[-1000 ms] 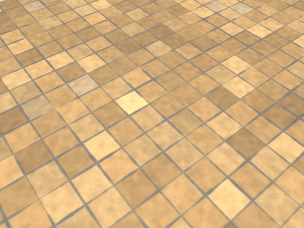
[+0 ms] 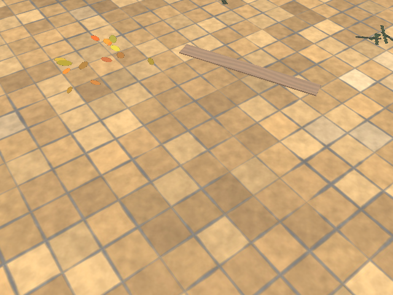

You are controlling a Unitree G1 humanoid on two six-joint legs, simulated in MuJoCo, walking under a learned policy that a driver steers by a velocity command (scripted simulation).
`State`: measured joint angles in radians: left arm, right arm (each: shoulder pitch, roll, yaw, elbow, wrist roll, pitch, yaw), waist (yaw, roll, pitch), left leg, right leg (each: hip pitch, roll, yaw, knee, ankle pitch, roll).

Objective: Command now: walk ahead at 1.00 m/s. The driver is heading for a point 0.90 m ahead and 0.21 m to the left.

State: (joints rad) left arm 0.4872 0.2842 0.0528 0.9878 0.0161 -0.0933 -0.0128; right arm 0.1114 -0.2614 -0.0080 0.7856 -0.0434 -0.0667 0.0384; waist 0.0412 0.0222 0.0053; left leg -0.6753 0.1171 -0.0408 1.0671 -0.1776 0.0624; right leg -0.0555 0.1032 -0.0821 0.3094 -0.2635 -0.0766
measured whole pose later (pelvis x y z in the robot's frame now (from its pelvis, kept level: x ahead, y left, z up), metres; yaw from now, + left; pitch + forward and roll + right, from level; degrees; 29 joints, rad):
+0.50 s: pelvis +0.50 +0.06 +0.00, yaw +0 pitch +1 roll +2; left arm 0.05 0.27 0.01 0.75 0.03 -0.06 -0.06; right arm 0.52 -0.26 -0.05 1.02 0.00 -0.11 0.02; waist -0.06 -0.04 0.01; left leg 0.07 -0.10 0.06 0.19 -0.27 0.07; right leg -0.73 -0.14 -0.01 0.81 0.00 -0.05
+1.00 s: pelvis +0.96 +0.06 -0.01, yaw +9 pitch +0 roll -1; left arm 0.43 0.25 0.03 1.00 -0.01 -0.11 -0.01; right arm 0.05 -0.25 -0.02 0.81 -0.04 -0.07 0.04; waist 0.07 0.02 0.08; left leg -0.58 -0.01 0.04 0.57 0.08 0.07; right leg 0.05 0.00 -0.18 0.33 -0.37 -0.01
